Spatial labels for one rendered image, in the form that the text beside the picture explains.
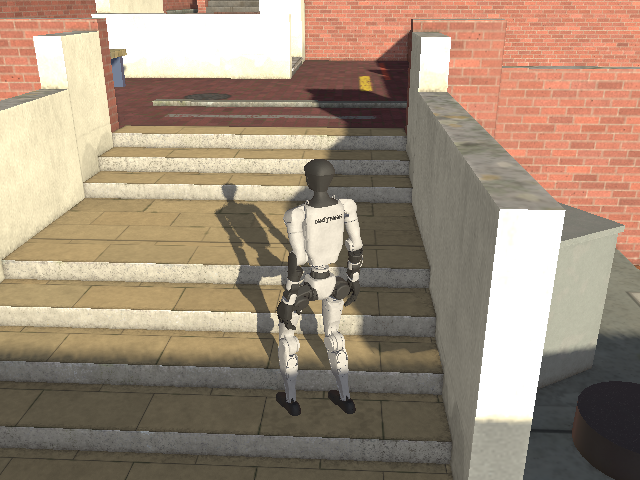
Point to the robot right hand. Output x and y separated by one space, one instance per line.
355 288

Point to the robot left hand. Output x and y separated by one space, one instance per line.
284 312

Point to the humanoid robot torso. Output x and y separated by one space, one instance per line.
323 239

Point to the robot left upper arm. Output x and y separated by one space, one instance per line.
293 219

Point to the right robot forearm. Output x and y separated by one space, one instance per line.
353 264

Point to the left robot forearm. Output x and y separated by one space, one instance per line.
293 280

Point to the robot left thigh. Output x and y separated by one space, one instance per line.
302 300

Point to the robot right upper arm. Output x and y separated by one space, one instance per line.
354 241

